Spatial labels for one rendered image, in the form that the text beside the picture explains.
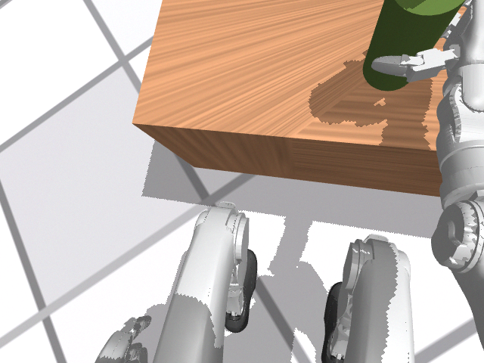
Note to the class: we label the right robot arm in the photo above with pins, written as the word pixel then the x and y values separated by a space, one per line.
pixel 458 241

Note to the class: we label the bottle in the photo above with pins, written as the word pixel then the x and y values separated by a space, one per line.
pixel 406 27

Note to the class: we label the left robot foot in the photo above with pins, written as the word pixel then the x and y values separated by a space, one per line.
pixel 236 324

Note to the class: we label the right robot foot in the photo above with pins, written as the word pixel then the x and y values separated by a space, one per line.
pixel 330 322

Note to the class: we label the left robot hand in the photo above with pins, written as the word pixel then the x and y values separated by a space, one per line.
pixel 119 347

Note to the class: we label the right robot hand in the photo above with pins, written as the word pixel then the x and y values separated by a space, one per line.
pixel 464 45

